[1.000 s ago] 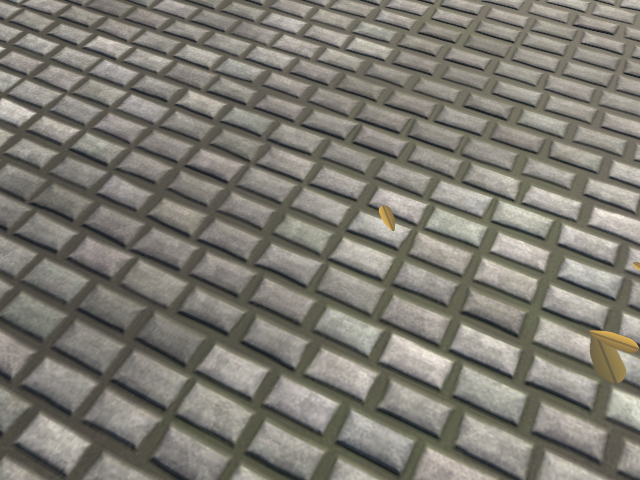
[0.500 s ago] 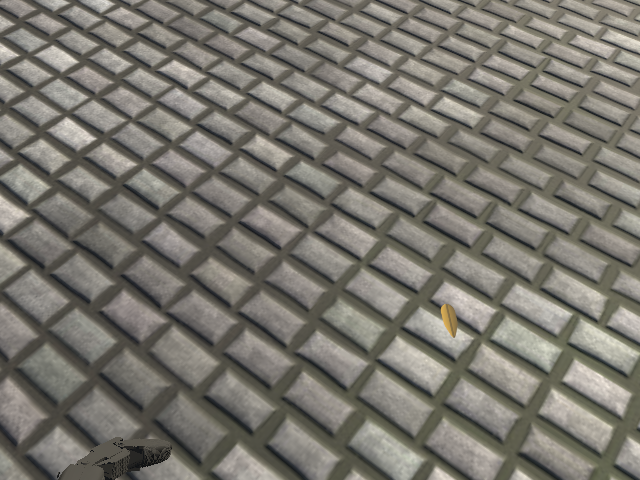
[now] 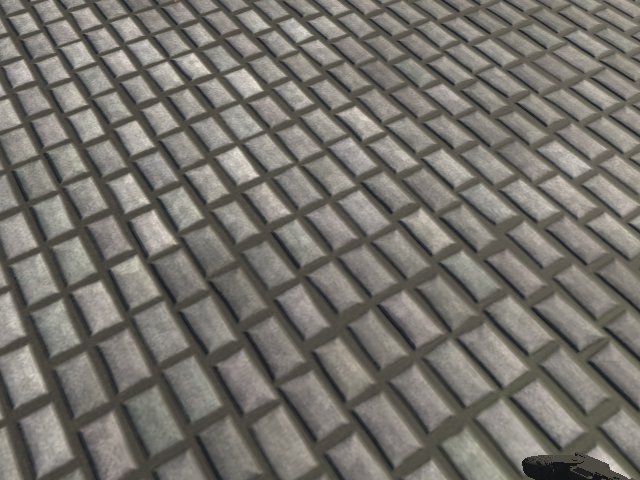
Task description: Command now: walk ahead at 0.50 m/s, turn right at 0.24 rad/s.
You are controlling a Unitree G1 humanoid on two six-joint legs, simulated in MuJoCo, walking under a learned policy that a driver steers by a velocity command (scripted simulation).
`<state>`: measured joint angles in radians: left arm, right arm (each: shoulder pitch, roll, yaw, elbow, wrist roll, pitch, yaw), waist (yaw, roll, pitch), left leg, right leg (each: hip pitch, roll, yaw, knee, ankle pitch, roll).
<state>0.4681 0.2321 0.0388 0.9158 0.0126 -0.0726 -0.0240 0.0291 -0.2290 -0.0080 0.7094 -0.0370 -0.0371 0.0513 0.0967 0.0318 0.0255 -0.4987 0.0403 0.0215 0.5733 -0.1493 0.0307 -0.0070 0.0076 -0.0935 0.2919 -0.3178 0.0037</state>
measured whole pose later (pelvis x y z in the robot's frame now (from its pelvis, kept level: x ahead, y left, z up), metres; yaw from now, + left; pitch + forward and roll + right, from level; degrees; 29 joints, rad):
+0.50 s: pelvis +0.24 -0.02 -0.01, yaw -16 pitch +1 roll +2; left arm 0.06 0.25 0.05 0.73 0.04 0.01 -0.08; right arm 0.41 -0.24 -0.05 0.91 -0.02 -0.08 -0.01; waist -0.06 -0.02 0.04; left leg 0.10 0.02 0.30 0.27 -0.38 -0.02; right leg -0.58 -0.06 -0.10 0.67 -0.12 -0.09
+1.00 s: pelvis +0.48 -0.13 +0.00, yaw -34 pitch +2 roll -1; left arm 0.44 0.28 0.07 0.82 0.01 -0.04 0.00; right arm 0.05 -0.26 -0.02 0.70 -0.03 -0.02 0.03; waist 0.09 0.04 0.03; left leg -0.62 0.06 -0.04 0.67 -0.06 -0.05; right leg -0.02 0.15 0.16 0.31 -0.30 -0.11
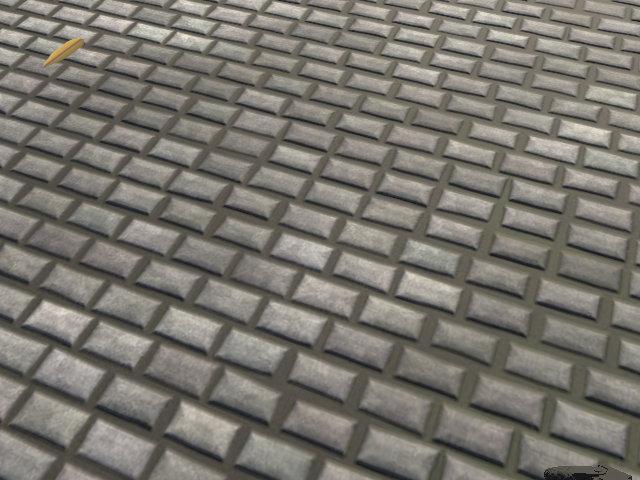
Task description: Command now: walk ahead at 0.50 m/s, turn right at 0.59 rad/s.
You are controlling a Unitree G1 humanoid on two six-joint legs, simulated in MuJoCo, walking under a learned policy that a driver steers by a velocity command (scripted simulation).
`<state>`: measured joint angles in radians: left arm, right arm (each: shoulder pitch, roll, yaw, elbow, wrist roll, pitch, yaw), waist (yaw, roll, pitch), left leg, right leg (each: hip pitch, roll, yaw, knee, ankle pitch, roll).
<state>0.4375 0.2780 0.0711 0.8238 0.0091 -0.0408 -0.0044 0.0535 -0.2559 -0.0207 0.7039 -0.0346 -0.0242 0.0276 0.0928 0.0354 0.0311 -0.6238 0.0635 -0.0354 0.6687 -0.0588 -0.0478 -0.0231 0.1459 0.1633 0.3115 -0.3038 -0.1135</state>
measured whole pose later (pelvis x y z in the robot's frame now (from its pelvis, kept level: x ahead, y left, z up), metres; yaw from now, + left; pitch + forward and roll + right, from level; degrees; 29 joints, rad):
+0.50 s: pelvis +0.22 +0.02 +0.00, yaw -12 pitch +1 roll +1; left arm 0.12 0.24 0.02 0.74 0.03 0.00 -0.03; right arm 0.34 -0.25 -0.03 0.85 -0.01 -0.05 0.01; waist -0.06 -0.03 0.06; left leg -0.11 0.00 0.13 0.39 -0.29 0.02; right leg -0.45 0.01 0.01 0.60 -0.14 -0.03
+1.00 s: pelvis +0.27 +0.01 +0.00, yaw -12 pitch -1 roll +0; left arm 0.22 0.22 0.01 0.97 0.01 0.00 0.02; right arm 0.28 -0.21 -0.01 1.00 -0.01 0.00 -0.02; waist 0.00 -0.01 0.02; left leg -0.14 0.00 0.00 0.42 -0.25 0.00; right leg -0.23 0.04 0.00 0.39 -0.14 -0.04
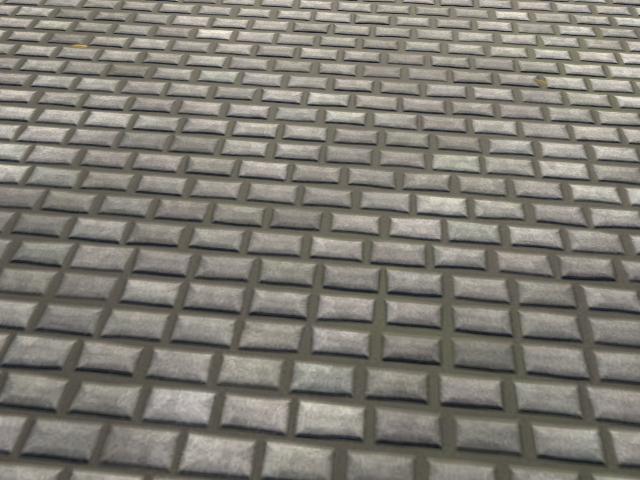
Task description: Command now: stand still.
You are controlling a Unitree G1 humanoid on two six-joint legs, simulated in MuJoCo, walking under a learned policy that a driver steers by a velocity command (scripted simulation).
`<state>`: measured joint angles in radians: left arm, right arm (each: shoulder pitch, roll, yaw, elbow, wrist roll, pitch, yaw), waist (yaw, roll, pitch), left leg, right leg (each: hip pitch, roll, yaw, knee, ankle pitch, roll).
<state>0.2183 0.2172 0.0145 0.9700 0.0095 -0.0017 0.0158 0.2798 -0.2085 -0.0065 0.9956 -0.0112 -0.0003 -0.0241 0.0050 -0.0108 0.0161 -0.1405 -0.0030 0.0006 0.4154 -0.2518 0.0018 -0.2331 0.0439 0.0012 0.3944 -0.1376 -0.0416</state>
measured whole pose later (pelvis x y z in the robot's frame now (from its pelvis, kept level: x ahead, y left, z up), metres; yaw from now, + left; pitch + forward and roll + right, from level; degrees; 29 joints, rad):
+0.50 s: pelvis +0.11 -0.03 +0.00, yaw +0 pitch +0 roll +1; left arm 0.38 0.16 0.01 1.07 0.02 -0.07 0.03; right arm 0.21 -0.21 -0.04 1.02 -0.02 -0.02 -0.01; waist 0.01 0.03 0.05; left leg -0.42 0.01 0.03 0.91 -0.35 0.03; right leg -0.09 0.05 -0.05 0.33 -0.23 -0.08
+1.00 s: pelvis +0.17 -0.01 +0.00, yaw +0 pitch -2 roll +1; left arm 0.32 0.15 -0.01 1.17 0.01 0.00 0.06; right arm 0.24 -0.14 -0.01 1.12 0.00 0.00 -0.05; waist -0.01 -0.01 0.05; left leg -0.23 -0.05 0.08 0.45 -0.19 0.06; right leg 0.03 0.02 -0.03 0.37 -0.37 -0.04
